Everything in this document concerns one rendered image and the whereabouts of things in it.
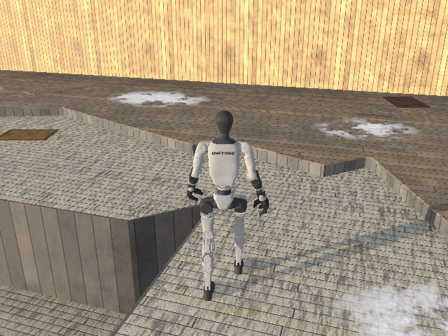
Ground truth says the robot right upper arm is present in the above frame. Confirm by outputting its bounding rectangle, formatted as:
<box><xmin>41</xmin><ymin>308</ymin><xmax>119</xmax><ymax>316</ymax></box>
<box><xmin>239</xmin><ymin>141</ymin><xmax>258</xmax><ymax>181</ymax></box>

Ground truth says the right robot hand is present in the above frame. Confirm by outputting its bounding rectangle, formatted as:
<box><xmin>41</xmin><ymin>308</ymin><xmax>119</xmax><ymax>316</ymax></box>
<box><xmin>253</xmin><ymin>198</ymin><xmax>269</xmax><ymax>216</ymax></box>

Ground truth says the robot left forearm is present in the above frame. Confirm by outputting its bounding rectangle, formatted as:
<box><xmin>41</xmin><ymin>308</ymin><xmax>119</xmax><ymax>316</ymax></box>
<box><xmin>187</xmin><ymin>168</ymin><xmax>199</xmax><ymax>192</ymax></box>

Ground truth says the robot left upper arm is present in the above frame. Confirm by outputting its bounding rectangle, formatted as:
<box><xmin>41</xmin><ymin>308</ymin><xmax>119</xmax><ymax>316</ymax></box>
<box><xmin>191</xmin><ymin>141</ymin><xmax>210</xmax><ymax>178</ymax></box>

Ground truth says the robot right forearm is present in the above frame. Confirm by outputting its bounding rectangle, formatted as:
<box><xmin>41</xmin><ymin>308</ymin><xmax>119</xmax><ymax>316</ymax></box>
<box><xmin>251</xmin><ymin>170</ymin><xmax>267</xmax><ymax>201</ymax></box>

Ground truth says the robot right shin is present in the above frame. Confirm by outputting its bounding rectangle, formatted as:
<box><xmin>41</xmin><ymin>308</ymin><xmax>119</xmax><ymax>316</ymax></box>
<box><xmin>234</xmin><ymin>223</ymin><xmax>244</xmax><ymax>265</ymax></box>

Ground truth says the humanoid robot head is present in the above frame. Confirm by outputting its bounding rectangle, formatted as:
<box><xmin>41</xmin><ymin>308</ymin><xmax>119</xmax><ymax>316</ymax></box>
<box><xmin>212</xmin><ymin>111</ymin><xmax>236</xmax><ymax>144</ymax></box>

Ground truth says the left robot hand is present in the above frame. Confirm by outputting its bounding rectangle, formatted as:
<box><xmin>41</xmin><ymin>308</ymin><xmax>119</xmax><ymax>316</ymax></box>
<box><xmin>187</xmin><ymin>188</ymin><xmax>203</xmax><ymax>201</ymax></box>

